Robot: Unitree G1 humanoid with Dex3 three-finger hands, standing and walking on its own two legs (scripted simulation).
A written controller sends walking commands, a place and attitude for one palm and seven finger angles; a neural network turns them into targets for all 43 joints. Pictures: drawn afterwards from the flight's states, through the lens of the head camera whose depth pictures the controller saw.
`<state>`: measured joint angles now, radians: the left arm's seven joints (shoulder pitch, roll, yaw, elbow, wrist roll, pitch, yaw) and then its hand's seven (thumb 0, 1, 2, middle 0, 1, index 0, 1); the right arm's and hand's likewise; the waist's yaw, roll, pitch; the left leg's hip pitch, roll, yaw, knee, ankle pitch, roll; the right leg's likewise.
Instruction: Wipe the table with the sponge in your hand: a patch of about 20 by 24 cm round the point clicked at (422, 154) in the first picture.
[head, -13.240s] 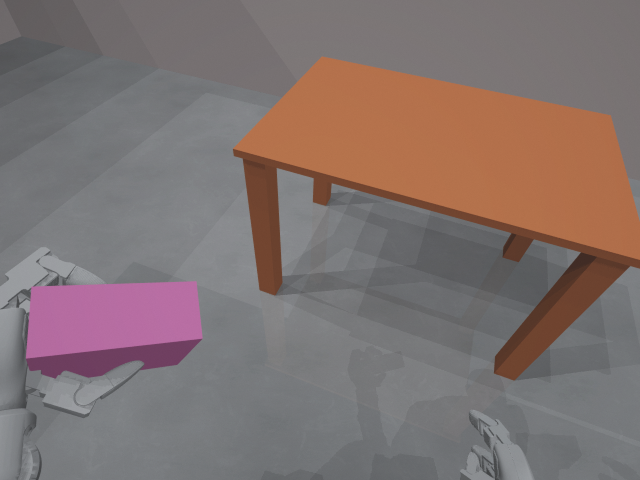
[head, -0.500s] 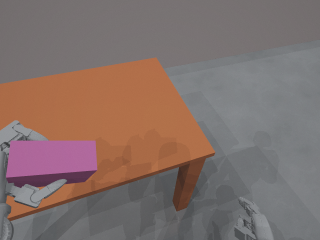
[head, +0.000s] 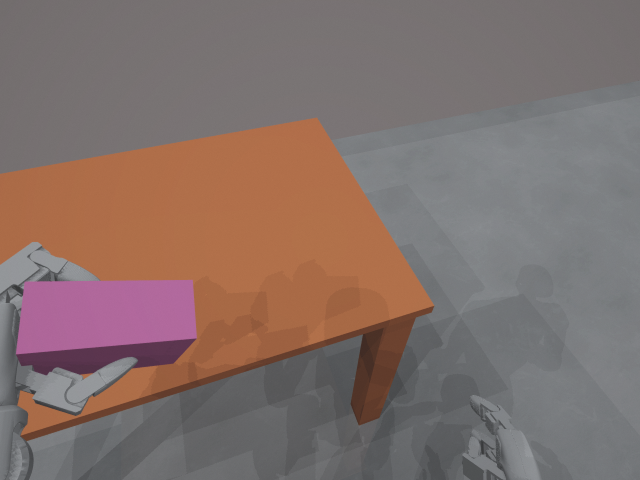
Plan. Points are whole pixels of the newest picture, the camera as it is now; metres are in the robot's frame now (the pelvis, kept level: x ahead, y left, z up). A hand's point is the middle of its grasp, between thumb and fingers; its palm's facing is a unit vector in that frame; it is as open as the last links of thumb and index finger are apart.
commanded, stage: shuffle to correct the standing spot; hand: left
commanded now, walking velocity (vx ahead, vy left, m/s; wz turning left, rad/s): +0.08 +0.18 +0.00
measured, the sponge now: (137, 327) +0.23 +0.20 +0.14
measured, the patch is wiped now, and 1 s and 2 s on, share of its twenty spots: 0.00 0.00 0.00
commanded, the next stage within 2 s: none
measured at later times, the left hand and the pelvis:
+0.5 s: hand (62, 332) +0.20 +0.25 +0.16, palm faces +0.39 -0.82 -0.41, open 10.1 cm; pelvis +0.00 +0.01 +0.00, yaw +0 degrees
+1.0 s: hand (69, 326) +0.21 +0.25 +0.16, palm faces +0.40 -0.82 -0.40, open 10.1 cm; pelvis +0.00 +0.01 +0.00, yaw +0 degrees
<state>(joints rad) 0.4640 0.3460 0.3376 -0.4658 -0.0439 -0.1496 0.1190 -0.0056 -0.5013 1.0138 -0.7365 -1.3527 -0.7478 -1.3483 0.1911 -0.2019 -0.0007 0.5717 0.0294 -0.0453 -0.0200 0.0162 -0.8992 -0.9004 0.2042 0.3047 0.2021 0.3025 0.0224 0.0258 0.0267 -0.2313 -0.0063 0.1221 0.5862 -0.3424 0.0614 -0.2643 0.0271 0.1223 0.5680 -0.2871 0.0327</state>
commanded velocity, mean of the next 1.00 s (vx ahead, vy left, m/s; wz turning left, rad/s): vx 0.10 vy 0.17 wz -0.05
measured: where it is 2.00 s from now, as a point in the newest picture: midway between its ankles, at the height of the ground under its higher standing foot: outside the picture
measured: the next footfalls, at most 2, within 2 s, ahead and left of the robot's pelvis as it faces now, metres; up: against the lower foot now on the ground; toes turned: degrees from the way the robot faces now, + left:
none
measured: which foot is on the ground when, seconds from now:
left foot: down 0.00-1.00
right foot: down 0.00-1.00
